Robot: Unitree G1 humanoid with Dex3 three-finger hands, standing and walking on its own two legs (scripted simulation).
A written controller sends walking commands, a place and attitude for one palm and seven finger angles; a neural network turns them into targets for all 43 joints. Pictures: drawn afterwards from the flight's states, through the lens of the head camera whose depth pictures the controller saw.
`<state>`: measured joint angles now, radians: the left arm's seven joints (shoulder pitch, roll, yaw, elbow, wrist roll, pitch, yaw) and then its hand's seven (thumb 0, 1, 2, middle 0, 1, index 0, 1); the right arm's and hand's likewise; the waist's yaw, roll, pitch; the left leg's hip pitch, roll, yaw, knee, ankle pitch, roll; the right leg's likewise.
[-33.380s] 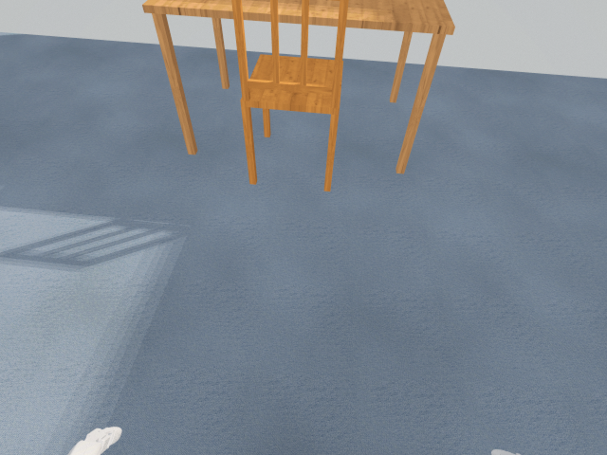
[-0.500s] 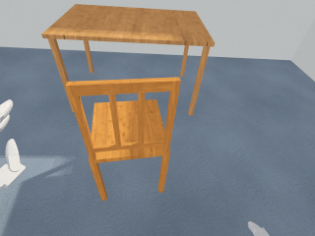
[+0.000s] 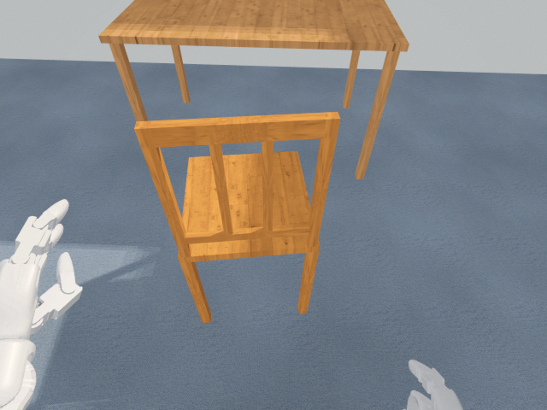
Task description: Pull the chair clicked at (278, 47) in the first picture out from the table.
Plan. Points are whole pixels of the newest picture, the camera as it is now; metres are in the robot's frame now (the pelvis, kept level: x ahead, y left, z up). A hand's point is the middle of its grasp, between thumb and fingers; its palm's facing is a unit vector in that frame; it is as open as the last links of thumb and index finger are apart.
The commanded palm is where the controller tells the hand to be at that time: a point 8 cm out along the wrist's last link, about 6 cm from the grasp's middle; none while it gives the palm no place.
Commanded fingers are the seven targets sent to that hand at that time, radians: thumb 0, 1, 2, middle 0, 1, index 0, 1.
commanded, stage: let the arm hang, fingers relaxed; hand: left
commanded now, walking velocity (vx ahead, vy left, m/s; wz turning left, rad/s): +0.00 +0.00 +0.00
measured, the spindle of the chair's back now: (222, 193) +0.58 +0.15 -0.08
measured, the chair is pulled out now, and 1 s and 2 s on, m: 0.62 0.62 0.62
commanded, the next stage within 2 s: look to check the result in 1.02 s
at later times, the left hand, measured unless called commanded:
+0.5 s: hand out of the picture -0.04 +0.19 -0.16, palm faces +0.00 -0.97 -0.26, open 7.2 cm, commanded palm none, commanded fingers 0.00 0.90 0.90 -0.20 -0.30 -0.20 -0.30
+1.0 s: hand out of the picture -0.03 +0.13 -0.17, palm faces +0.01 -0.99 -0.16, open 7.3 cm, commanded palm none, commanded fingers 0.00 0.90 0.90 -0.20 -0.30 -0.20 -0.30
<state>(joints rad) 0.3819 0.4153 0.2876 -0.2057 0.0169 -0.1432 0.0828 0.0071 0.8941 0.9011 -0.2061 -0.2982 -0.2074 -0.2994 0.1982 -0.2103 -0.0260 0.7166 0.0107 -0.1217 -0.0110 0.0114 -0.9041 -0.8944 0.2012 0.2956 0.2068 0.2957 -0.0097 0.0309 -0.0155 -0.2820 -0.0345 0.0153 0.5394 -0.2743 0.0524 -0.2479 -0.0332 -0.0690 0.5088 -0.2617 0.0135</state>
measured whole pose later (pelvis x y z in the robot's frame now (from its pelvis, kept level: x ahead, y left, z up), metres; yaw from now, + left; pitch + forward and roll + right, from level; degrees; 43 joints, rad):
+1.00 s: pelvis -0.03 -0.03 +0.00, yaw +0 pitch -1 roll +0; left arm 0.31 0.12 -0.03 1.07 0.00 0.01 0.04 0.02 0.92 0.90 -0.20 -0.30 -0.20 -0.30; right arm 0.35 -0.11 0.01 1.07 -0.01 0.00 -0.03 0.00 -0.91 -0.89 0.20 0.29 0.20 0.29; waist -0.01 0.01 0.05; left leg -0.24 -0.01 0.01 0.46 -0.21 0.02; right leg -0.21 -0.01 -0.08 0.45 -0.22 -0.02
